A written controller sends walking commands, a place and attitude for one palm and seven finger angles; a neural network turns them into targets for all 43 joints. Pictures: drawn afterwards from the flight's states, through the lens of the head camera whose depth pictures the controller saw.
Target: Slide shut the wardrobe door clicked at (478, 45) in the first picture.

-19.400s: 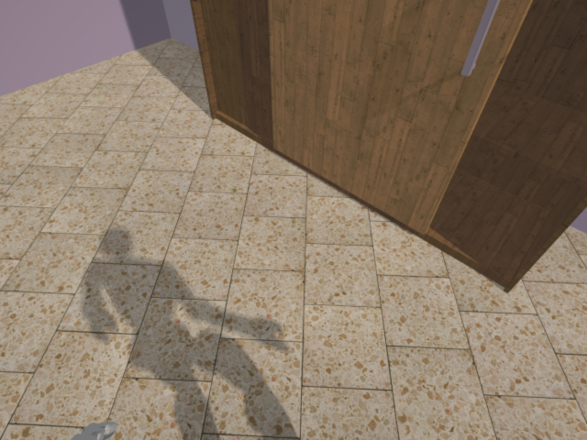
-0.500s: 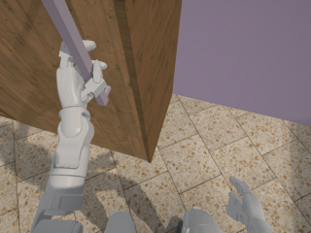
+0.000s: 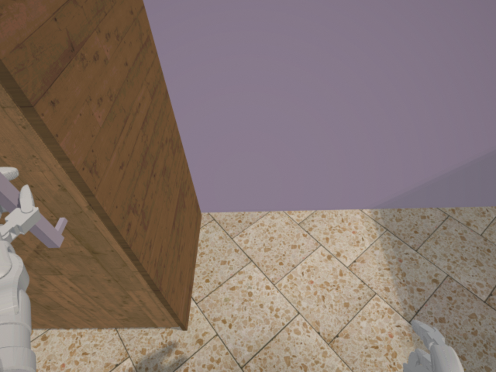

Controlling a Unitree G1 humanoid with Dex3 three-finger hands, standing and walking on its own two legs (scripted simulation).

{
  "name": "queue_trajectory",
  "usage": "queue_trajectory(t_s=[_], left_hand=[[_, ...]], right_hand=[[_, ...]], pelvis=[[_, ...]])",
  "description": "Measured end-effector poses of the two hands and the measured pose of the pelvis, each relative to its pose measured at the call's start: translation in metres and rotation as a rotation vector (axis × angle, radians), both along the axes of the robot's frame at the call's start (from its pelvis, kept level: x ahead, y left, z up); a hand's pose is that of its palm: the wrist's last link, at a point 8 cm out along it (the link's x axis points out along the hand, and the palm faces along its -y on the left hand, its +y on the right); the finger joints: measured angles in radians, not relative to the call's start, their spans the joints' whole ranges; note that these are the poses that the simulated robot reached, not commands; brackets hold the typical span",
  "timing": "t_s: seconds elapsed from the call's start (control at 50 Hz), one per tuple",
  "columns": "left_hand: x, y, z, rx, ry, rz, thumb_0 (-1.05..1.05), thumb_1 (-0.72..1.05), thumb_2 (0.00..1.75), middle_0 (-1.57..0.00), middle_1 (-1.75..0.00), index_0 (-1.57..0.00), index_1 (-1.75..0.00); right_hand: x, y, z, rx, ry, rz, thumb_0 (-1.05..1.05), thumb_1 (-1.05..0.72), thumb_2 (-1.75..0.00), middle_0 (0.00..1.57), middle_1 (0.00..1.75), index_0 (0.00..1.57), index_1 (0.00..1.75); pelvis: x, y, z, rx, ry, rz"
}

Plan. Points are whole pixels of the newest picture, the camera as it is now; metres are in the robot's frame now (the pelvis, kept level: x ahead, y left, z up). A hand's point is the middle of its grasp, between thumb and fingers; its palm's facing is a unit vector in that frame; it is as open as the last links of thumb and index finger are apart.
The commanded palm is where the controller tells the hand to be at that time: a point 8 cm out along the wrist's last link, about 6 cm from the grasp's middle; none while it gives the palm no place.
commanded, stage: stop walking and hold the door there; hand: left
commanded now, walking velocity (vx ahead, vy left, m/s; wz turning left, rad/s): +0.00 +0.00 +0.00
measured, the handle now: (3, 175) +0.35 +0.38 +0.16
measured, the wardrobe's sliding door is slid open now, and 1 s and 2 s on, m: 0.00 0.00 0.00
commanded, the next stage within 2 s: none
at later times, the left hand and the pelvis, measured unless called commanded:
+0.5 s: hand (25, 212) +0.32 +0.35 +0.11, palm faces +0.49 -0.82 -0.28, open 5.9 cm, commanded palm +0.27 +0.38 +0.10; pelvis -0.01 +0.06 -0.01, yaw -1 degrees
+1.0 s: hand (25, 212) +0.32 +0.36 +0.11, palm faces +0.50 -0.81 -0.30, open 5.9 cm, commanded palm +0.27 +0.39 +0.10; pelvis +0.00 +0.04 +0.00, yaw -1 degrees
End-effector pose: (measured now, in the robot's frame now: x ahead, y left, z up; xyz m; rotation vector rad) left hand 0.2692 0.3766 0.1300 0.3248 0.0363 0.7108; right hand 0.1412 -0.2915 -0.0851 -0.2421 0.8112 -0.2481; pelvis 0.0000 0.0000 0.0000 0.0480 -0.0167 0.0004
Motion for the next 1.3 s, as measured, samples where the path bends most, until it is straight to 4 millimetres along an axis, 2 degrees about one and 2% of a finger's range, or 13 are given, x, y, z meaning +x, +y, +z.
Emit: queue_trajectory(t_s=[0.06,0.12,0.2,0.3,0.4,0.5,0.6,0.74,0.84,0.96,1.18,1.3], left_hand=[[0.000,0.002,-0.001,0.002,-0.017,-0.041,-0.15,0.64,0.78,-0.40,-1.35,-0.29,-1.37],[0.000,0.005,-0.002,0.001,-0.027,-0.084,-0.14,0.64,0.77,-0.40,-1.36,-0.29,-1.37],[0.001,0.009,-0.002,0.014,-0.028,-0.144,-0.15,0.65,0.77,-0.42,-1.37,-0.30,-1.37],[0.002,0.013,-0.003,0.024,-0.036,-0.194,-0.15,0.65,0.79,-0.44,-1.39,-0.33,-1.38],[0.002,0.014,-0.003,0.020,-0.045,-0.209,-0.15,0.64,0.80,-0.45,-1.39,-0.34,-1.38],[0.002,0.013,-0.004,0.008,-0.050,-0.208,-0.14,0.65,0.80,-0.45,-1.39,-0.33,-1.39],[0.002,0.013,-0.004,0.006,-0.053,-0.208,-0.14,0.65,0.81,-0.45,-1.39,-0.33,-1.39],[0.003,0.013,-0.004,0.012,-0.056,-0.207,-0.14,0.64,0.81,-0.46,-1.40,-0.34,-1.39],[0.003,0.013,-0.004,0.016,-0.054,-0.203,-0.14,0.64,0.81,-0.46,-1.40,-0.34,-1.38],[0.003,0.013,-0.004,0.022,-0.048,-0.194,-0.15,0.63,0.82,-0.46,-1.40,-0.35,-1.38],[0.002,0.013,-0.003,0.028,-0.033,-0.176,-0.16,0.62,0.82,-0.46,-1.40,-0.37,-1.38],[0.002,0.014,-0.003,0.040,-0.029,-0.191,-0.17,0.62,0.81,-0.46,-1.39,-0.38,-1.38]], right_hand=[[-0.012,-0.002,0.002,-0.026,-0.014,-0.033,0.01,-0.91,-0.90,0.19,0.30,0.20,0.30],[-0.026,0.007,0.002,-0.031,-0.001,-0.062,0.01,-0.91,-0.90,0.19,0.30,0.20,0.30],[-0.043,0.031,-0.001,-0.017,0.011,-0.069,0.01,-0.91,-0.90,0.19,0.30,0.20,0.30],[-0.058,0.072,-0.011,0.030,0.046,-0.048,0.01,-0.91,-0.90,0.19,0.30,0.20,0.30],[-0.059,0.107,-0.022,0.081,0.075,-0.010,0.01,-0.90,-0.90,0.20,0.30,0.20,0.30],[-0.048,0.124,-0.025,0.106,0.074,0.028,0.01,-0.90,-0.89,0.20,0.30,0.20,0.30],[-0.030,0.121,-0.020,0.092,0.042,0.044,0.01,-0.90,-0.89,0.20,0.30,0.20,0.30],[-0.007,0.099,-0.007,0.041,-0.010,0.031,0.01,-0.90,-0.89,0.20,0.30,0.20,0.30],[0.000,0.085,0.001,0.016,-0.030,0.015,0.01,-0.90,-0.90,0.20,0.30,0.20,0.30],[-0.002,0.078,0.000,0.014,-0.022,-0.002,0.01,-0.90,-0.90,0.20,0.30,0.20,0.30],[-0.021,0.078,-0.015,0.044,0.047,-0.015,0.01,-0.90,-0.90,0.20,0.30,0.20,0.30],[-0.027,0.078,-0.022,0.044,0.073,-0.010,0.01,-0.90,-0.90,0.20,0.30,0.20,0.30]], pelvis=[[-0.002,0.006,-0.006,-0.044,-0.007,-0.005],[-0.006,0.014,-0.006,-0.057,-0.011,-0.010],[-0.011,0.027,-0.005,-0.061,-0.005,-0.020],[-0.014,0.042,-0.005,-0.055,0.003,-0.024],[-0.014,0.051,-0.005,-0.049,0.002,-0.023],[-0.012,0.056,-0.005,-0.049,0.001,-0.022],[-0.008,0.057,-0.005,-0.053,0.004,-0.024],[-0.002,0.054,-0.004,-0.055,0.009,-0.024],[0.000,0.050,-0.004,-0.057,0.010,-0.025],[0.002,0.046,-0.003,-0.059,0.014,-0.027],[0.002,0.041,-0.003,-0.061,0.017,-0.021],[-0.008,0.047,-0.007,-0.077,0.017,-0.005]])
